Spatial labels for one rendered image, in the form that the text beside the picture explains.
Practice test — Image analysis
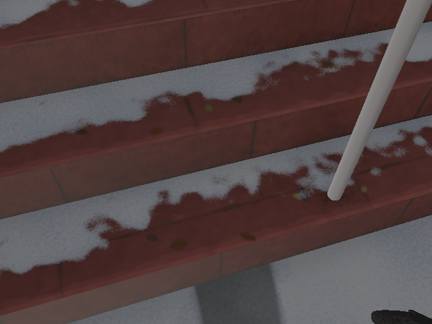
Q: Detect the robot right hand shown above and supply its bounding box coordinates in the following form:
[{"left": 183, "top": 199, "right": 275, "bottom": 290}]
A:
[{"left": 371, "top": 310, "right": 432, "bottom": 324}]

